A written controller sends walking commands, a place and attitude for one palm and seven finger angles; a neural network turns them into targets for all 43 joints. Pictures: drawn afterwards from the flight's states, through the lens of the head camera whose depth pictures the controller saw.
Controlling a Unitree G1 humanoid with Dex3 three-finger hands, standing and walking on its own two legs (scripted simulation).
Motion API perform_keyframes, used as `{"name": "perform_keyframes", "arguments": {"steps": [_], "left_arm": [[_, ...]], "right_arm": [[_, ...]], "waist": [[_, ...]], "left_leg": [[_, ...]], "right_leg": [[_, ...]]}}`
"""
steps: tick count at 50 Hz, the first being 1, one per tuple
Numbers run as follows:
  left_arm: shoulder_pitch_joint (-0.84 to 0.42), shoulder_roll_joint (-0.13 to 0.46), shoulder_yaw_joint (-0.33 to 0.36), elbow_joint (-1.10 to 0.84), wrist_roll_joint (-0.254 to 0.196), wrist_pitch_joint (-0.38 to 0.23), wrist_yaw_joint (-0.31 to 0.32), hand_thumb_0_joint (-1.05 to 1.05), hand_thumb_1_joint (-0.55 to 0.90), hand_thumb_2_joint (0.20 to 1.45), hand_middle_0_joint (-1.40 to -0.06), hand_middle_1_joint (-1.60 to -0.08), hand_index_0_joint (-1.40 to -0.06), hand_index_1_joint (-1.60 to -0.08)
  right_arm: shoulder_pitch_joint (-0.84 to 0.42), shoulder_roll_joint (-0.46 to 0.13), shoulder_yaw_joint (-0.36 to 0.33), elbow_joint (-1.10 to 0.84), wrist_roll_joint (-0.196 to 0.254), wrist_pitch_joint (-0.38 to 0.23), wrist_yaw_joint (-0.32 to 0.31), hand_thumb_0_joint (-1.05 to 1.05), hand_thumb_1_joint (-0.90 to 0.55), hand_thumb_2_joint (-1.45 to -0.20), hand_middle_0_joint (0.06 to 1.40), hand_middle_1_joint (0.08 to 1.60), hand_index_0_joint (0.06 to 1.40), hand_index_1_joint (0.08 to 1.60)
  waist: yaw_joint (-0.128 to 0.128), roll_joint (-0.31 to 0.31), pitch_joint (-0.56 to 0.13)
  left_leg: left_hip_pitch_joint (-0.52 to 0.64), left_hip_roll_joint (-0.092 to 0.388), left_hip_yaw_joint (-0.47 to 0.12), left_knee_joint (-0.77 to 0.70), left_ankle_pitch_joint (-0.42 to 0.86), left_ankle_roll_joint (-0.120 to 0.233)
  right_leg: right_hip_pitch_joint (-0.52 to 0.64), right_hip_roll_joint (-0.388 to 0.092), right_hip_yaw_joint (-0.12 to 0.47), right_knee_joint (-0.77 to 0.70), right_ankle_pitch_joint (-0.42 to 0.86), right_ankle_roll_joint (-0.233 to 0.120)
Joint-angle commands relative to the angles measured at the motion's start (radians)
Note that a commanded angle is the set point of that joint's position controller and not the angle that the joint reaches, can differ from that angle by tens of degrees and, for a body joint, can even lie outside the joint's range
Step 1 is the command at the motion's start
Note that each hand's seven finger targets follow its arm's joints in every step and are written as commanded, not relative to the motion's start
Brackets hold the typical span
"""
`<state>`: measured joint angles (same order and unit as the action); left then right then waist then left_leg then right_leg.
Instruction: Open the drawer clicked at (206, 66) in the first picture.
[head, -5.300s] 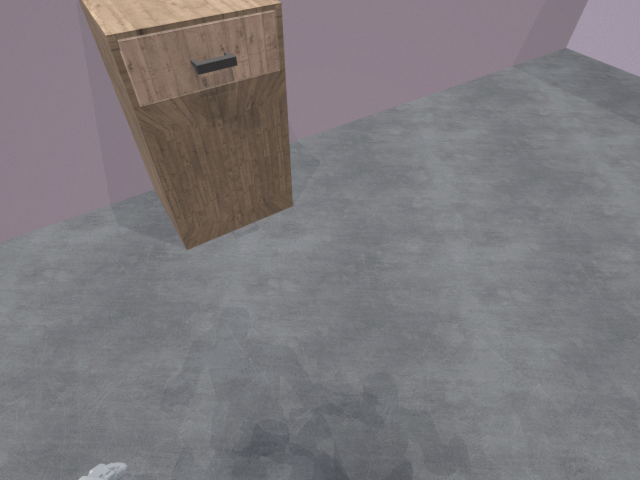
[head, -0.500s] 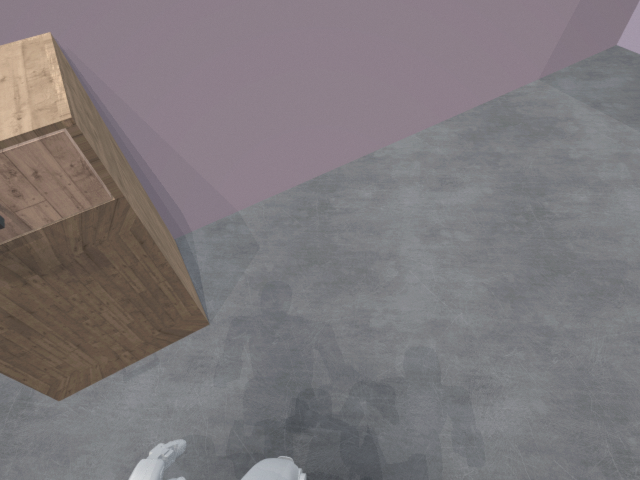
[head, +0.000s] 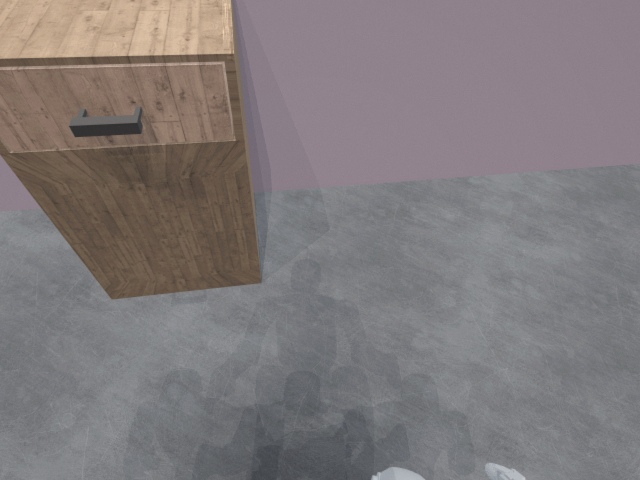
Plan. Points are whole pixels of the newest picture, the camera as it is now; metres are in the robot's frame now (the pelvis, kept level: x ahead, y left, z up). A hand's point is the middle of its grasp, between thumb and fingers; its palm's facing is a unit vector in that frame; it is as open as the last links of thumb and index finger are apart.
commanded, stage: turn to face it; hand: left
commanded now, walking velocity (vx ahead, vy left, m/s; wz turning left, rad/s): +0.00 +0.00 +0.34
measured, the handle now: (109, 119) +0.71 +0.48 -0.02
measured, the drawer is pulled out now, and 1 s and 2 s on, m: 0.00 0.00 0.00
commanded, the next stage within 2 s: take the last steps up to it in 0.28 s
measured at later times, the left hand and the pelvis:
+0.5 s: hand out of the picture +0.01 +0.15 -0.14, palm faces +0.24 -0.94 -0.25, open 7.4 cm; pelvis -0.01 -0.05 +0.01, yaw +11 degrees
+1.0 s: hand out of the picture +0.00 +0.25 -0.16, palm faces +0.32 -0.93 -0.19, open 7.4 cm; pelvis +0.05 +0.06 +0.01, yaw +16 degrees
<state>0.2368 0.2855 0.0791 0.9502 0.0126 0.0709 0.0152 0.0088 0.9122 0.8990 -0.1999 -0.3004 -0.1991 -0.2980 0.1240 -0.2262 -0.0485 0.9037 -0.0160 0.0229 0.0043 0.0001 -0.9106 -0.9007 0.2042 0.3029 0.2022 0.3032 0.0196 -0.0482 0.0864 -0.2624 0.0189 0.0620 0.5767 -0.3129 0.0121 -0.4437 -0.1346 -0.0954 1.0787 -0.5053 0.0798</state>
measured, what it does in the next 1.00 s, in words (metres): steps on the spot, turning left: right foot, then left foot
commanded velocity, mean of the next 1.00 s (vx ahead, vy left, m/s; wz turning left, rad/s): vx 0.19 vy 0.06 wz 0.15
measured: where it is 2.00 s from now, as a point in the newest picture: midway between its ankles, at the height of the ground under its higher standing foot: (278, 459)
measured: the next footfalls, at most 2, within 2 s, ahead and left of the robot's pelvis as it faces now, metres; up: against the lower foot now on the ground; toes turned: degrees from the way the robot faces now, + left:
right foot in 0.24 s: +0.06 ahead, -0.13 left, +0.00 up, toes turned +0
left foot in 0.78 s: +0.00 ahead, +0.14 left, +0.00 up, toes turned +22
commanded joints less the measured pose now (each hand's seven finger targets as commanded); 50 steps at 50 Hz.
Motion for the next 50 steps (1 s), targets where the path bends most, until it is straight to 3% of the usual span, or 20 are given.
{"name": "perform_keyframes", "arguments": {"steps": [1, 6, 10, 11, 12, 13, 15, 16, 19, 24, 30, 33, 36, 37, 38, 39, 41, 43, 45, 50], "left_arm": [[-0.018, 0.041, 0.006, -0.098, -0.001, -0.037, -0.006, 0.0, 0.9, 0.9, -0.2, -0.3, -0.2, -0.3], [-0.03, 0.019, -0.005, -0.109, -0.004, -0.041, -0.001, 0.0, 0.9, 0.9, -0.2, -0.3, -0.2, -0.3], [0.063, 0.027, -0.004, -0.08, -0.005, -0.06, 0.005, 0.0, 0.9, 0.9, -0.2, -0.3, -0.2, -0.3], [0.098, 0.053, 0.001, -0.071, 0.0, -0.071, 0.009, 0.0, 0.9, 0.9, -0.2, -0.3, -0.2, -0.3], [0.118, 0.14, 0.017, -0.069, 0.017, -0.083, 0.018, 0.0, 0.9, 0.9, -0.2, -0.3, -0.2, -0.3], [0.112, 0.19, 0.019, -0.084, 0.015, -0.081, 0.015, 0.0, 0.9, 0.9, -0.2, -0.3, -0.2, -0.3], [0.017, 0.135, 0.015, -0.102, 0.01, -0.075, 0.023, 0.0, 0.9, 0.9, -0.2, -0.3, -0.2, -0.3], [-0.027, 0.1, 0.006, -0.108, 0.011, -0.076, 0.022, 0.0, 0.9, 0.9, -0.2, -0.3, -0.2, -0.3], [-0.028, 0.071, -0.003, -0.1, 0.012, -0.084, 0.023, 0.0, 0.9, 0.9, -0.2, -0.3, -0.2, -0.3], [0.117, 0.086, 0.01, -0.022, 0.014, -0.1, 0.017, 0.0, 0.9, 0.9, -0.2, -0.3, -0.2, -0.3], [0.181, 0.104, 0.018, 0.053, 0.023, -0.116, 0.009, 0.0, 0.9, 0.9, -0.2, -0.3, -0.2, -0.3], [0.162, 0.114, 0.02, 0.074, 0.026, -0.114, 0.006, 0.0, 0.9, 0.9, -0.2, -0.3, -0.2, -0.3], [0.11, 0.105, 0.018, 0.087, 0.018, -0.102, 0.0, 0.0, 0.9, 0.9, -0.2, -0.3, -0.2, -0.3], [0.096, 0.076, 0.013, 0.084, 0.014, -0.097, -0.005, 0.0, 0.9, 0.9, -0.2, -0.3, -0.2, -0.3], [0.085, 0.01, -0.001, 0.065, 0.009, -0.09, -0.013, 0.0, 0.9, 0.9, -0.2, -0.3, -0.2, -0.3], [0.036, -0.05, -0.019, 0.019, 0.013, -0.088, -0.014, 0.0, 0.9, 0.9, -0.2, -0.3, -0.2, -0.3], [-0.033, -0.035, -0.018, 0.008, 0.022, -0.088, -0.016, 0.0, 0.9, 0.9, -0.2, -0.3, -0.2, -0.3], [0.005, -0.034, -0.017, 0.044, 0.019, -0.093, -0.029, 0.0, 0.9, 0.9, -0.2, -0.3, -0.2, -0.3], [0.057, -0.043, -0.022, 0.073, 0.016, -0.092, -0.031, 0.0, 0.9, 0.9, -0.2, -0.3, -0.2, -0.3], [-0.014, -0.048, -0.02, 0.046, 0.013, -0.083, -0.027, 0.0, 0.9, 0.9, -0.2, -0.3, -0.2, -0.3]], "right_arm": [[0.032, -0.197, -0.044, -0.048, -0.004, -0.016, -0.015, 0.0, -0.9, -0.9, 0.2, 0.3, 0.2, 0.3], [0.037, -0.197, -0.051, -0.037, -0.009, -0.005, -0.01, 0.0, -0.9, -0.9, 0.2, 0.3, 0.2, 0.3], [0.006, -0.182, -0.053, -0.041, -0.003, 0.002, -0.007, 0.0, -0.9, -0.9, 0.2, 0.3, 0.2, 0.3], [0.013, -0.151, -0.048, -0.044, 0.003, 0.001, -0.005, 0.0, -0.9, -0.9, 0.2, 0.3, 0.2, 0.3], [0.034, -0.079, -0.038, -0.058, 0.012, 0.0, 0.0, 0.0, -0.9, -0.9, 0.2, 0.3, 0.2, 0.3], [0.024, -0.085, -0.042, -0.074, 0.007, 0.01, -0.001, 0.0, -0.9, -0.9, 0.2, 0.3, 0.2, 0.3], [0.024, -0.111, -0.056, -0.045, 0.0, 0.033, 0.001, 0.0, -0.9, -0.9, 0.2, 0.3, 0.2, 0.3], [0.034, -0.104, -0.055, -0.017, -0.003, 0.033, 0.008, 0.0, -0.9, -0.9, 0.2, 0.3, 0.2, 0.3], [0.073, -0.08, -0.044, 0.02, -0.003, 0.034, 0.012, 0.0, -0.9, -0.9, 0.2, 0.3, 0.2, 0.3], [0.008, -0.063, -0.033, 0.019, -0.011, 0.024, 0.023, 0.0, -0.9, -0.9, 0.2, 0.3, 0.2, 0.3], [-0.036, -0.042, -0.022, 0.006, -0.006, 0.006, 0.039, 0.0, -0.9, -0.9, 0.2, 0.3, 0.2, 0.3], [-0.005, -0.026, -0.016, 0.012, -0.002, -0.005, 0.04, 0.0, -0.9, -0.9, 0.2, 0.3, 0.2, 0.3], [0.139, -0.023, -0.009, 0.06, -0.002, -0.024, 0.03, 0.0, -0.9, -0.9, 0.2, 0.3, 0.2, 0.3], [0.219, -0.063, -0.018, 0.088, -0.001, -0.031, 0.018, 0.0, -0.9, -0.9, 0.2, 0.3, 0.2, 0.3], [0.304, -0.141, -0.036, 0.108, -0.011, -0.037, 0.006, 0.0, -0.9, -0.9, 0.2, 0.3, 0.2, 0.3], [0.381, -0.211, -0.048, 0.121, -0.013, -0.035, -0.005, 0.0, -0.9, -0.9, 0.2, 0.3, 0.2, 0.3], [0.316, -0.164, -0.035, 0.121, -0.01, -0.04, -0.017, 0.0, -0.9, -0.9, 0.2, 0.3, 0.2, 0.3], [0.243, -0.087, -0.007, 0.109, -0.006, -0.058, -0.022, 0.0, -0.9, -0.9, 0.2, 0.3, 0.2, 0.3], [0.237, -0.063, -0.001, 0.117, 0.0, -0.078, -0.026, 0.0, -0.9, -0.9, 0.2, 0.3, 0.2, 0.3], [0.313, -0.048, -0.002, 0.166, 0.003, -0.096, -0.034, 0.0, -0.9, -0.9, 0.2, 0.3, 0.2, 0.3]], "waist": [[-0.03, 0.206, -0.122], [-0.039, 0.222, -0.119], [0.005, 0.196, -0.12], [0.022, 0.124, -0.133], [0.023, -0.142, -0.146], [0.034, -0.236, -0.132], [0.002, -0.198, -0.06], [-0.017, -0.106, -0.027], [-0.024, -0.109, -0.039], [0.046, -0.081, -0.037], [0.068, -0.093, -0.048], [0.048, -0.115, -0.05], [-0.024, -0.077, -0.063], [-0.063, 0.027, -0.073], [-0.102, 0.261, -0.063], [-0.128, 0.386, -0.004], [-0.106, 0.303, 0.047], [-0.053, 0.183, 0.091], [-0.024, 0.15, 0.033], [-0.022, 0.129, 0.03]], "left_leg": [[0.141, 0.219, -0.188, -0.207, 0.604, 0.146], [0.115, 0.216, -0.242, -0.199, 0.52, 0.155], [0.011, 0.173, -0.251, -0.12, 0.431, 0.103], [-0.063, 0.124, -0.226, -0.041, 0.304, 0.059], [-0.223, -0.008, -0.088, 0.165, 0.01, -0.018], [-0.241, -0.054, -0.1, 0.36, -0.276, -0.035], [-0.244, -0.017, -0.149, 0.584, -0.201, -0.028], [-0.249, 0.0, -0.14, 0.627, -0.124, -0.036], [-0.228, 0.01, -0.1, 0.602, -0.053, -0.059], [-0.282, 0.04, -0.054, 0.427, -0.067, -0.071], [-0.245, 0.052, -0.011, 0.232, -0.109, -0.045], [-0.137, 0.044, 0.019, 0.118, -0.113, -0.028], [0.151, -0.003, 0.11, -0.137, 0.012, -0.024], [0.286, 0.017, 0.084, -0.189, -0.015, -0.02], [0.364, 0.199, -0.19, -0.292, -0.201, 0.045], [0.334, 0.363, -0.41, -0.436, -0.325, 0.135], [0.212, 0.365, -0.42, -0.461, -0.368, 0.174], [0.158, 0.282, -0.267, -0.445, -0.126, 0.151], [0.207, 0.239, -0.169, -0.416, 0.152, 0.146], [0.283, 0.237, -0.117, -0.396, 0.441, 0.171]], "right_leg": [[-0.057, 0.018, 0.046, -0.027, 0.065, 0.015], [0.044, 0.064, 0.028, -0.253, 0.055, 0.007], [0.246, 0.094, 0.007, -0.546, 0.245, -0.007], [0.351, 0.048, 0.053, -0.676, 0.331, -0.017], [0.444, -0.186, 0.301, -0.763, 0.437, -0.09], [0.328, -0.338, 0.409, -0.808, 0.485, -0.199], [0.185, -0.284, 0.37, -0.854, 0.274, -0.222], [0.17, -0.226, 0.27, -0.833, 0.282, -0.2], [0.19, -0.179, 0.151, -0.815, 0.329, -0.184], [0.341, -0.229, 0.203, -0.879, 0.148, -0.195], [0.38, -0.271, 0.201, -0.919, 0.053, -0.216], [0.31, -0.261, 0.156, -0.905, 0.064, -0.208], [0.149, -0.173, 0.034, -0.805, 0.007, -0.146], [0.051, -0.124, -0.018, -0.703, -0.017, -0.115], [-0.121, -0.017, -0.101, -0.453, -0.044, -0.066], [-0.264, 0.063, -0.111, -0.207, -0.1, -0.049], [-0.305, 0.009, 0.017, -0.006, -0.015, -0.078], [-0.26, -0.018, 0.034, 0.032, 0.139, -0.074], [-0.22, -0.015, 0.027, 0.025, 0.212, -0.058], [-0.247, -0.004, 0.021, -0.064, 0.257, -0.04]]}}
